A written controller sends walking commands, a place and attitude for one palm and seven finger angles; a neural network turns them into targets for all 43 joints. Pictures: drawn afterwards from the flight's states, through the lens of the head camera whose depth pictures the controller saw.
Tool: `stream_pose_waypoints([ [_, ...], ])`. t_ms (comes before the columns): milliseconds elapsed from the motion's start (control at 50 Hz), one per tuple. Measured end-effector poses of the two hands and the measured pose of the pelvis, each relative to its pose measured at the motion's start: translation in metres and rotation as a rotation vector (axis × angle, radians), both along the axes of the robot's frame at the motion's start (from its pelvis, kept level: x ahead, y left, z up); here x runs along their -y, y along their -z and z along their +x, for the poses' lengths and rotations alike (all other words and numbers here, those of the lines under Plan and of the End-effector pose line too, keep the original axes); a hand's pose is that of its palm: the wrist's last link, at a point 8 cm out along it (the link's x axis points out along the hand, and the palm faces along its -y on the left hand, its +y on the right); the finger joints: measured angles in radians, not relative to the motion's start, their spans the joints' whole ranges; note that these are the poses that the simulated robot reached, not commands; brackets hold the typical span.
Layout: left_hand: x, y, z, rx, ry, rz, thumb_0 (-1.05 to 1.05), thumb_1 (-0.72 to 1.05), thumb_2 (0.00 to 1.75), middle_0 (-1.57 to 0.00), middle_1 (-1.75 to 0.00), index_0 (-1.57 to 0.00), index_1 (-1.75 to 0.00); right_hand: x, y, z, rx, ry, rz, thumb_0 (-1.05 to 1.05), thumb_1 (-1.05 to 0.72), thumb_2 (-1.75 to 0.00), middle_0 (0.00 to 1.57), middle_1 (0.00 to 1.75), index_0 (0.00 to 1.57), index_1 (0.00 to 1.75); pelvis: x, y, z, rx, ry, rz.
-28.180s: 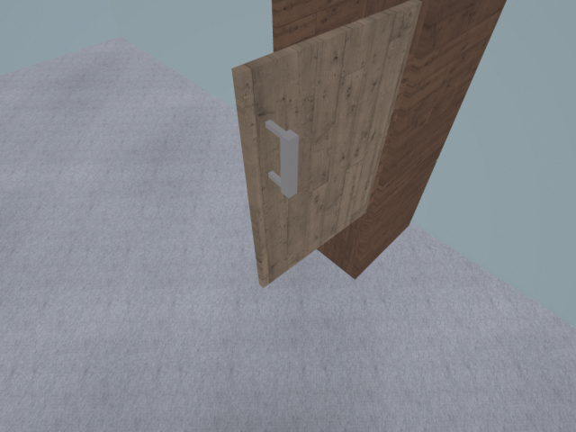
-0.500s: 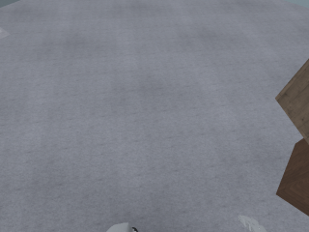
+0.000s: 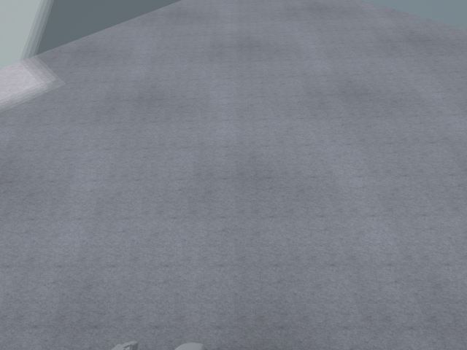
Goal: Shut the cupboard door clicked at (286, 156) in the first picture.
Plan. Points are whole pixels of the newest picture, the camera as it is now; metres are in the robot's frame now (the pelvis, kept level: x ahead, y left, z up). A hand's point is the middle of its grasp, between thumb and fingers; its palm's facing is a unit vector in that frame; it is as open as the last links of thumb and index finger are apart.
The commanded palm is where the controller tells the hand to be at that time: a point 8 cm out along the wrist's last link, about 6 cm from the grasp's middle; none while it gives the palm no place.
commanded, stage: walk to a spot facing it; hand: left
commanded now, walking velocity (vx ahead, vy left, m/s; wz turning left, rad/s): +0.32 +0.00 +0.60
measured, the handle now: out of the picture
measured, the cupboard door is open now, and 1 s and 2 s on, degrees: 50 50 50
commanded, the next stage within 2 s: turn to face it in 0.28 s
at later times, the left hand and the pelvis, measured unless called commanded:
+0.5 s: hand out of the picture +0.14 +0.26 -0.19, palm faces +0.30 -0.93 -0.23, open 7.3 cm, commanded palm none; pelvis +0.18 +0.06 -0.01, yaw +14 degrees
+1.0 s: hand (135, 253) +0.34 +0.26 -0.16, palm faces +0.04 -0.98 -0.22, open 7.3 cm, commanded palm none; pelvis +0.29 +0.07 +0.01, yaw +0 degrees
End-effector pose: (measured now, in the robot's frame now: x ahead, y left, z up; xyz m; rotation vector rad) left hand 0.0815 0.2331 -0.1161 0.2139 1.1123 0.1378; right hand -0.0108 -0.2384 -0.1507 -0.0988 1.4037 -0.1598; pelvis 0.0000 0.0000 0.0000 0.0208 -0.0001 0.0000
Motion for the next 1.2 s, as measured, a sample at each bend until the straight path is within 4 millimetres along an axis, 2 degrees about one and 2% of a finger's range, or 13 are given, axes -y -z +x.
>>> stream_pose_waypoints([
  [100, 0.004, -0.002, -0.009, -0.078, -0.116, -0.010, -0.01, 0.94, 0.90, -0.20, -0.30, -0.21, -0.30, 0.008, -0.020, 0.079, 0.056, -0.074, -0.011, 0.01, -0.91, -0.90, 0.20, 0.30, 0.20, 0.30, 0.007, -0.013, 0.041, -0.021, -0.076, -0.004],
  [180, 0.004, 0.004, -0.020, -0.154, -0.193, -0.033, 0.00, 0.94, 0.90, -0.20, -0.30, -0.21, -0.30, 0.000, -0.025, 0.153, 0.106, -0.169, -0.008, 0.01, -0.91, -0.90, 0.19, 0.30, 0.20, 0.30, 0.005, -0.014, 0.071, -0.022, -0.136, -0.013],
  [340, -0.009, 0.028, -0.038, -0.322, -0.345, -0.101, 0.00, 0.92, 0.90, -0.20, -0.30, -0.21, -0.30, -0.061, -0.027, 0.318, 0.275, -0.388, -0.009, 0.01, -0.91, -0.90, 0.19, 0.30, 0.20, 0.30, -0.029, 0.003, 0.136, 0.001, -0.227, -0.022],
  [380, -0.022, 0.039, -0.035, -0.353, -0.367, -0.114, 0.00, 0.91, 0.90, -0.20, -0.30, -0.21, -0.30, -0.077, -0.023, 0.353, 0.351, -0.421, -0.025, 0.00, -0.91, -0.90, 0.20, 0.30, 0.20, 0.30, -0.046, 0.017, 0.155, 0.004, -0.230, -0.042],
  [420, -0.040, 0.047, -0.020, -0.359, -0.374, -0.105, 0.00, 0.91, 0.90, -0.20, -0.30, -0.21, -0.30, -0.087, -0.022, 0.375, 0.392, -0.432, -0.046, 0.00, -0.91, -0.90, 0.20, 0.30, 0.20, 0.30, -0.056, 0.023, 0.165, 0.012, -0.246, -0.037],
  [480, -0.066, 0.045, 0.023, -0.285, -0.373, -0.064, 0.01, 0.91, 0.90, -0.20, -0.30, -0.20, -0.30, -0.096, -0.027, 0.385, 0.374, -0.444, -0.068, 0.00, -0.91, -0.90, 0.20, 0.30, 0.20, 0.30, -0.063, 0.017, 0.180, 0.014, -0.246, -0.027],
  [580, -0.088, 0.024, 0.100, -0.150, -0.329, -0.038, 0.00, 0.91, 0.90, -0.19, -0.29, -0.20, -0.30, -0.107, -0.031, 0.378, 0.299, -0.403, -0.052, 0.00, -0.91, -0.90, 0.20, 0.30, 0.20, 0.30, -0.072, 0.000, 0.206, 0.014, -0.230, -0.028],
  [640, -0.088, 0.016, 0.137, -0.119, -0.292, -0.043, 0.00, 0.91, 0.90, -0.19, -0.29, -0.20, -0.30, -0.107, -0.029, 0.371, 0.261, -0.336, -0.038, 0.00, -0.92, -0.90, 0.20, 0.30, 0.20, 0.30, -0.074, -0.005, 0.223, 0.015, -0.201, -0.030],
  [780, -0.075, 0.016, 0.206, -0.115, -0.182, -0.044, 0.00, 0.91, 0.90, -0.20, -0.29, -0.20, -0.30, -0.078, -0.011, 0.360, 0.175, -0.187, -0.043, 0.00, -0.92, -0.90, 0.20, 0.30, 0.20, 0.30, -0.068, 0.001, 0.261, 0.011, -0.106, -0.021],
  [860, -0.067, 0.020, 0.232, -0.116, -0.129, -0.031, 0.00, 0.91, 0.90, -0.20, -0.29, -0.20, -0.30, -0.059, -0.001, 0.355, 0.119, -0.116, -0.063, 0.00, -0.92, -0.90, 0.20, 0.30, 0.20, 0.30, -0.064, 0.007, 0.275, -0.004, -0.059, -0.031],
  [960, -0.070, 0.015, 0.248, -0.145, -0.097, -0.028, 0.00, 0.91, 0.90, -0.20, -0.30, -0.21, -0.30, -0.054, -0.017, 0.359, 0.110, -0.073, -0.095, 0.00, -0.91, -0.90, 0.20, 0.30, 0.20, 0.30, -0.068, -0.003, 0.285, -0.018, -0.014, -0.025],
  [1120, -0.106, 0.025, 0.283, -0.160, -0.012, -0.029, 0.00, 0.91, 0.90, -0.20, -0.30, -0.21, -0.30, -0.076, -0.033, 0.378, 0.205, -0.012, -0.139, 0.00, -0.91, -0.90, 0.20, 0.30, 0.20, 0.30, -0.096, -0.001, 0.299, -0.025, 0.077, -0.030],
  [1200, -0.128, 0.030, 0.313, -0.148, 0.044, -0.023, 0.00, 0.91, 0.90, -0.20, -0.30, -0.21, -0.30, -0.092, -0.037, 0.371, 0.234, 0.011, -0.162, 0.00, -0.91, -0.90, 0.20, 0.30, 0.20, 0.30, -0.112, 0.003, 0.304, -0.019, 0.134, -0.043],
])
